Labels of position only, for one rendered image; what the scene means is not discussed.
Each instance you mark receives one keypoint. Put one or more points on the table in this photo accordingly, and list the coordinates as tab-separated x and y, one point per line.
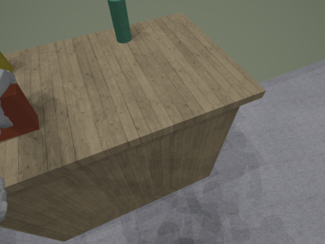
120	124

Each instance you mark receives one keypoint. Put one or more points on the sponge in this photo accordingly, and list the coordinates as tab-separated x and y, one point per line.
17	108

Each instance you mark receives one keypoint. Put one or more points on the robot left hand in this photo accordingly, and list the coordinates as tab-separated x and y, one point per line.
6	78

